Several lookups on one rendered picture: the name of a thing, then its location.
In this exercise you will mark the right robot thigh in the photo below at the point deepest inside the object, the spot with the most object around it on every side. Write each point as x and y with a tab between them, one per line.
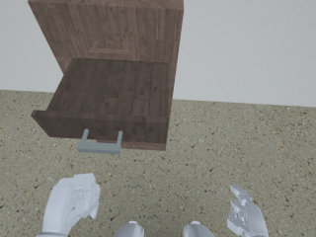
196	230

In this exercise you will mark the right robot hand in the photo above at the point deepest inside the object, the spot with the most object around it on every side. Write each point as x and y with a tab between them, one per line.
250	222

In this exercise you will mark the cabinet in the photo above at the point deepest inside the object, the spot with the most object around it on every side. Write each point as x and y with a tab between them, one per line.
149	29

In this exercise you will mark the robot right shin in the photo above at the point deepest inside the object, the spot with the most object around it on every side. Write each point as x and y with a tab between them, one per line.
195	222

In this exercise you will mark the handle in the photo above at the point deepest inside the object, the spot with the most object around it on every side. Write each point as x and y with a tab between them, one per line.
108	53
99	147

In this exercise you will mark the drawer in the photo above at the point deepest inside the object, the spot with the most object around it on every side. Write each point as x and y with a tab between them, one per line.
107	96

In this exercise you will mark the left robot hand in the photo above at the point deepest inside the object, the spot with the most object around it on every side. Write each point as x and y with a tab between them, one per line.
80	192

